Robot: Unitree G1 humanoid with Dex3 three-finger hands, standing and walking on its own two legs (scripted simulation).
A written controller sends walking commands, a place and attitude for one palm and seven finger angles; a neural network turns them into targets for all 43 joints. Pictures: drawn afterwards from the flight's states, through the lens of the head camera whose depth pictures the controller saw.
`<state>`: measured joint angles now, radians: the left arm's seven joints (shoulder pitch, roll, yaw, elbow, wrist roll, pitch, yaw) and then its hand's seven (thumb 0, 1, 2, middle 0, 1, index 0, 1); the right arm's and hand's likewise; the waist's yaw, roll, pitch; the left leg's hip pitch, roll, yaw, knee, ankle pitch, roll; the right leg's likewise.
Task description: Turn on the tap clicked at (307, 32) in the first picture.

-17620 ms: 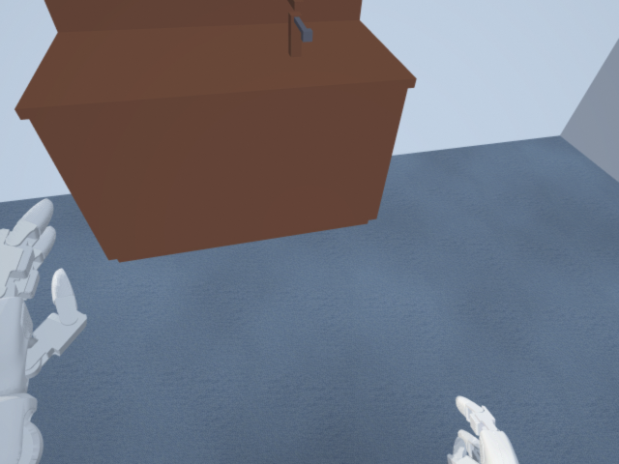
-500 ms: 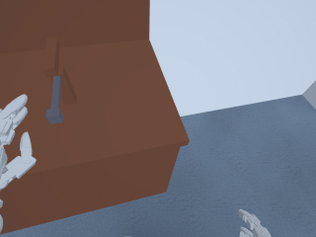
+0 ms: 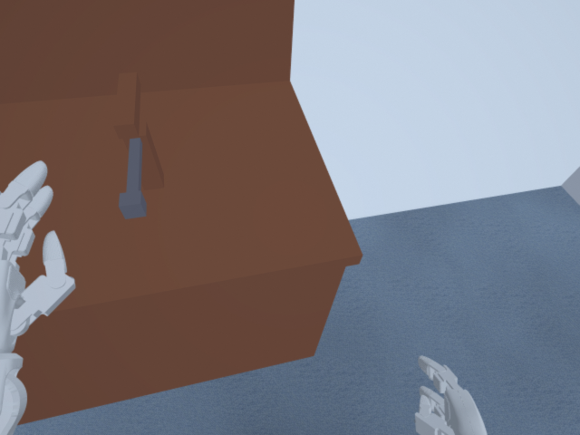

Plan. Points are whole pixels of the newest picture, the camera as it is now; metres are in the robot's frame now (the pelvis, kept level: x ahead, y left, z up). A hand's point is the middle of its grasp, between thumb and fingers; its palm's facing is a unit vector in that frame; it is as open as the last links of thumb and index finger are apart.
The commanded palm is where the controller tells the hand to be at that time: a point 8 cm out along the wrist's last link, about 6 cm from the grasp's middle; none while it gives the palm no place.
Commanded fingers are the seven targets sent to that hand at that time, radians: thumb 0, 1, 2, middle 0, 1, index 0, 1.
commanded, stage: come to a stop and stand still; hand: left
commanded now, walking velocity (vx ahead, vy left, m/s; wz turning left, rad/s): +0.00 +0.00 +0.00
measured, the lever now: (133, 204) +0.37 +0.27 +0.08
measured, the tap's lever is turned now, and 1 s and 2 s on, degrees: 0 0 0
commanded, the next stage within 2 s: look again from close up in 0.10 s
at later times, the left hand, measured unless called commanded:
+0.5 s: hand (69, 276) +0.22 +0.25 +0.16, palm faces +0.32 -0.88 -0.36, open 7.4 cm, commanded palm +0.17 +0.29 +0.18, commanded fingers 0.00 0.90 0.90 -0.20 -0.30 -0.20 -0.30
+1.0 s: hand (140, 252) +0.25 +0.19 +0.17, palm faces +0.27 -0.89 -0.36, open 7.4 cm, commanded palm +0.19 +0.24 +0.18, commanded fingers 0.00 0.90 0.90 -0.20 -0.30 -0.20 -0.30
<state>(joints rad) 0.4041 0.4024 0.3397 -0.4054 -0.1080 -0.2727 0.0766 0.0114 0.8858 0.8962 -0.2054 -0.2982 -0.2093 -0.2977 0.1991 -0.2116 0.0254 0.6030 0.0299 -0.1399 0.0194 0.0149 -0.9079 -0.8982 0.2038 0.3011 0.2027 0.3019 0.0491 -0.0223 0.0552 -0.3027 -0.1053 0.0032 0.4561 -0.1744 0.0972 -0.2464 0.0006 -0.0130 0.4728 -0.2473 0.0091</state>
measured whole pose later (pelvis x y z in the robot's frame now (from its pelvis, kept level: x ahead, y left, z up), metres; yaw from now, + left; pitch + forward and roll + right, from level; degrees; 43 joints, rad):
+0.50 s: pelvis +0.00 +0.01 +0.00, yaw -1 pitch +0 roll -1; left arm 0.43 0.39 0.34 -0.45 -0.09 -0.24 0.08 0.01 0.89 0.90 -0.21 -0.30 -0.21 -0.30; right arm 0.19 -0.21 0.01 0.58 0.03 -0.11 0.00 0.02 -0.91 -0.90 0.20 0.30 0.20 0.30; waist 0.03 -0.02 0.05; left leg -0.27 -0.10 0.02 0.43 -0.17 0.10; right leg -0.21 0.00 0.00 0.44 -0.23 0.02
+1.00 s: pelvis +0.02 -0.03 +0.00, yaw -4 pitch +0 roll -1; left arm 0.43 0.37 0.33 -0.48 -0.07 -0.15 0.08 0.01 0.89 0.90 -0.20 -0.30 -0.21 -0.30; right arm 0.20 -0.18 0.03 0.55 0.01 -0.05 -0.02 0.02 -0.91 -0.90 0.20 0.30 0.20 0.30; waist 0.00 -0.02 0.02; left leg -0.24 -0.04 0.04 0.44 -0.21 0.06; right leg -0.19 0.06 0.03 0.42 -0.24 -0.03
